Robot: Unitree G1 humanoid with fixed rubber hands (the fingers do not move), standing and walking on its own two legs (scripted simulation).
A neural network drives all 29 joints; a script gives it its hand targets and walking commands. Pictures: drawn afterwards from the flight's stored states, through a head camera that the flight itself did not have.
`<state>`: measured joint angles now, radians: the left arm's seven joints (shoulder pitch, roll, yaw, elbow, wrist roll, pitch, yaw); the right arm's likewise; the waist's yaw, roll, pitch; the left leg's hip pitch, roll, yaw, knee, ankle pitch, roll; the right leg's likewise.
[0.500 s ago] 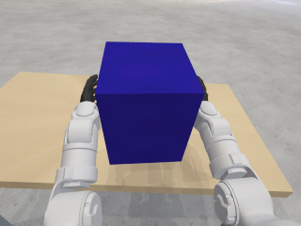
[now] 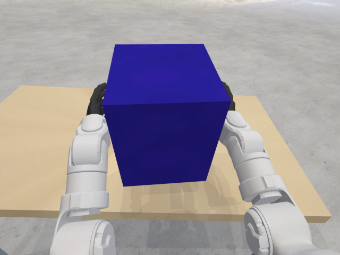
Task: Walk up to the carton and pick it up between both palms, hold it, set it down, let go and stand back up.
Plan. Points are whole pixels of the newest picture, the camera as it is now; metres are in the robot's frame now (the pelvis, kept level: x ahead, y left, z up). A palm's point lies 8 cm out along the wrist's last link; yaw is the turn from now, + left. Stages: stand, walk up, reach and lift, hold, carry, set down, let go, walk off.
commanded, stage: hold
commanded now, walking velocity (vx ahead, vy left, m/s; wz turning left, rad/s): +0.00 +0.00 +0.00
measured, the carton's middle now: (162, 116) +0.38 +0.00 +0.19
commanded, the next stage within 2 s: none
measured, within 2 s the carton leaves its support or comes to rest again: neither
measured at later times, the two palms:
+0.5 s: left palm (93, 115) +0.36 +0.15 +0.21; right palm (227, 108) +0.37 -0.15 +0.22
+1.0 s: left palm (91, 114) +0.36 +0.15 +0.21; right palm (226, 106) +0.37 -0.14 +0.23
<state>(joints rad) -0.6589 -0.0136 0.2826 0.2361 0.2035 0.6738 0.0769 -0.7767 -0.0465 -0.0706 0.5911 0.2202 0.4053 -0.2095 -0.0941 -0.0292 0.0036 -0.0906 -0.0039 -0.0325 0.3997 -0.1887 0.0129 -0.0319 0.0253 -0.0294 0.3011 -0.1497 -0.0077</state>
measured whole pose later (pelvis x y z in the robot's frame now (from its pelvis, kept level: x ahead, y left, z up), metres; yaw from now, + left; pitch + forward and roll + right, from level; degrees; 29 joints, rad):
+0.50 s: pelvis +0.00 -0.01 +0.00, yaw +0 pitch -8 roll -1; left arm -0.67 -0.01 0.31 0.19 0.22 0.76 0.05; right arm -0.82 -0.05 -0.07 0.58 0.24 0.48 -0.23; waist -0.09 -0.03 -0.01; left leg -0.08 0.00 -0.04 0.40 -0.19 0.01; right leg -0.03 0.03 -0.03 0.32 -0.16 -0.02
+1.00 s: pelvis +0.00 -0.01 +0.00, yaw +0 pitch -8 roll -1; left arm -0.69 -0.01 0.32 0.20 0.22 0.77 0.04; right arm -0.84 -0.05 -0.07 0.59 0.24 0.50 -0.24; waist -0.09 -0.03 -0.02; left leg -0.09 0.00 -0.04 0.40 -0.18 0.00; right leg -0.03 0.03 -0.03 0.32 -0.15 -0.02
